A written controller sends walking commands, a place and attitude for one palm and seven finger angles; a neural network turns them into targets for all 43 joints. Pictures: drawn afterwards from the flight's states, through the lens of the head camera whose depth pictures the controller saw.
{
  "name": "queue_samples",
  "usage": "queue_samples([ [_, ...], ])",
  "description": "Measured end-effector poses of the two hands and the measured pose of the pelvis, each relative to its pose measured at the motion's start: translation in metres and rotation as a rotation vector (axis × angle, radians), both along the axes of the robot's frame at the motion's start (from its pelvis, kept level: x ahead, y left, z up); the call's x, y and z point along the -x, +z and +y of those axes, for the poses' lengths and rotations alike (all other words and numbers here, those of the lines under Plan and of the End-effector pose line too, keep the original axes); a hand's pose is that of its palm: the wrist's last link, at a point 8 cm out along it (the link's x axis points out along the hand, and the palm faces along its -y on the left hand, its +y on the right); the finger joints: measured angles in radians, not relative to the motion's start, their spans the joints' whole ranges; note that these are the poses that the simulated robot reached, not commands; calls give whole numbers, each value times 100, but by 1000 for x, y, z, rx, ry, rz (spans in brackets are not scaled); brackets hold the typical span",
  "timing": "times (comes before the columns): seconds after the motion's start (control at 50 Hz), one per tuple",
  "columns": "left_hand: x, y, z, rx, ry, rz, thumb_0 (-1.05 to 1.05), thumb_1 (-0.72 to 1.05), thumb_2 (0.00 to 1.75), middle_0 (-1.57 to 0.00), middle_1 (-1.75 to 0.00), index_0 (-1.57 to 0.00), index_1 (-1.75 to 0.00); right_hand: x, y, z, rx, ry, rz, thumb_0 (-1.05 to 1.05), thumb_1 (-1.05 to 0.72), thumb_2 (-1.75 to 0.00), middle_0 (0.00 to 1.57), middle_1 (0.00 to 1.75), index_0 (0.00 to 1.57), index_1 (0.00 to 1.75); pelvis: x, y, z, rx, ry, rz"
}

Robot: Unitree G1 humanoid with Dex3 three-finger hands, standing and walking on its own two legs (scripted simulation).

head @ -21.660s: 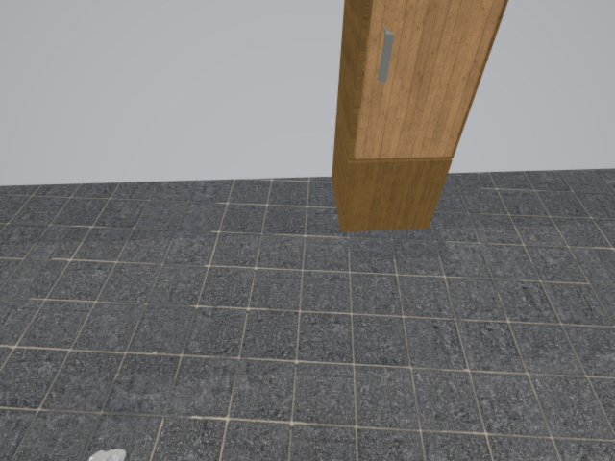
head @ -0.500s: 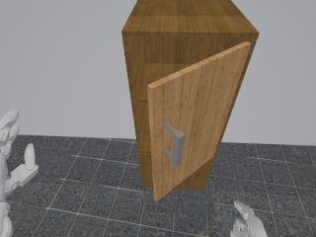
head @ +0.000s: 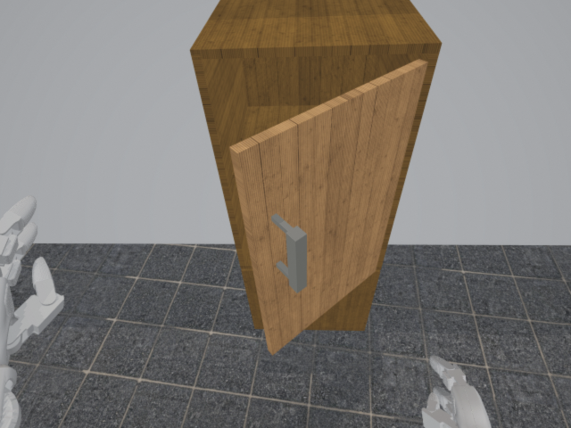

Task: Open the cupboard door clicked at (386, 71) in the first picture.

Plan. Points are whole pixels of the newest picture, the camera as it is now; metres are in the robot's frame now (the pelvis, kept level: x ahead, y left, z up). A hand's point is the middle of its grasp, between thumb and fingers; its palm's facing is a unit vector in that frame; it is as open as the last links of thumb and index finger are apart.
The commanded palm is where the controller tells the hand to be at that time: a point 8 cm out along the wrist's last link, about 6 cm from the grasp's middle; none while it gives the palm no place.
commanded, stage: step back with the hand held close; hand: left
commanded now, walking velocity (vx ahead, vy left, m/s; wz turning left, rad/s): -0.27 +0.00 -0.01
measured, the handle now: (288, 253) +0.37 +0.04 +0.04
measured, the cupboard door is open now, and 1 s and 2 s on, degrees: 41 41 41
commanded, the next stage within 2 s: stop stepping back and stand still in 1.14 s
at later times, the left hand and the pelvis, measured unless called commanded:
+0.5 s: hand out of the picture +0.14 +0.30 +0.15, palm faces +0.38 -0.77 -0.52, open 7.4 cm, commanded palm +0.08 +0.34 +0.17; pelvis -0.07 +0.04 -0.01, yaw -1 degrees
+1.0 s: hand out of the picture +0.05 +0.33 +0.17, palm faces +0.47 -0.73 -0.49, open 7.4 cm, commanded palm -0.02 +0.36 +0.17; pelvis -0.15 +0.05 -0.02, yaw +2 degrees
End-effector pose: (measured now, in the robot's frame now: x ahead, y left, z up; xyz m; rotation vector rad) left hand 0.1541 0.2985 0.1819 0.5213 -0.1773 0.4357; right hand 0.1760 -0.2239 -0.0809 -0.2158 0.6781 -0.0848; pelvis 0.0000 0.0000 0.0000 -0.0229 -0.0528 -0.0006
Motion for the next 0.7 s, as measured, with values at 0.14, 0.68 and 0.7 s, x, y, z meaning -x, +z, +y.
queue_samples([
  [0.14,-4,-16,-1,-21,-65,113,2,89,90,-20,-30,-21,-30,16,-2,-10,23,-75,55,1,-90,-90,20,30,21,30,9,-1,9,-2,-17,55],
  [0.68,100,-16,49,-94,-23,-71,2,89,90,-21,-30,-21,-30,105,-5,44,57,-4,27,1,-90,-90,21,30,21,30,98,-22,43,12,12,23],
  [0.7,104,-16,47,-87,-27,-80,2,89,90,-21,-30,-21,-30,109,-5,44,60,0,30,1,-90,-90,21,30,21,30,102,-22,43,14,14,23],
])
